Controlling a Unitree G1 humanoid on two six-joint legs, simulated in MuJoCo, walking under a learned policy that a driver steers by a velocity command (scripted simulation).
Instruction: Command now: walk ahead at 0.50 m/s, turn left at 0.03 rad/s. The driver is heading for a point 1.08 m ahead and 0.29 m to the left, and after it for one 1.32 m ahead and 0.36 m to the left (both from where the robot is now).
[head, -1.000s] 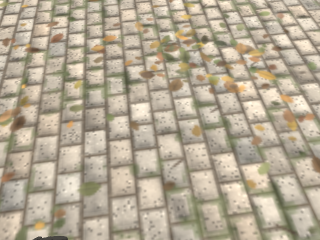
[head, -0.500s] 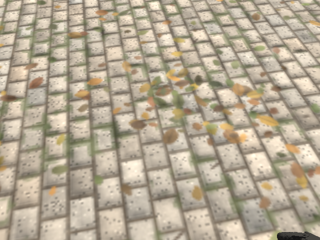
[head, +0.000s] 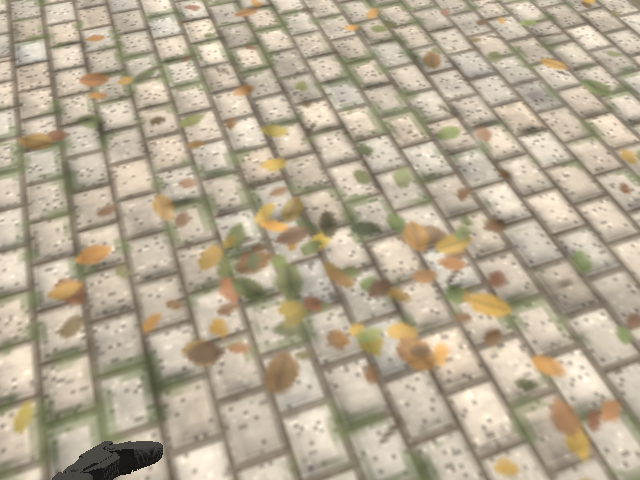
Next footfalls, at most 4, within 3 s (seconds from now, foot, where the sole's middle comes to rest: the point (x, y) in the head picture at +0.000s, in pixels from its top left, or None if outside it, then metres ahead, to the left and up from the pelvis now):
0.02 right None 0.19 -0.12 -0.77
0.50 left None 0.38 0.12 -0.77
0.96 right None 0.43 -0.10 -0.77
1.24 left None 0.29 0.12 -0.77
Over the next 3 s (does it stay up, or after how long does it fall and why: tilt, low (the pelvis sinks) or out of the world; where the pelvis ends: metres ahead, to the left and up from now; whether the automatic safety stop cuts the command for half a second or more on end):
stays up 0.99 0.31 0.01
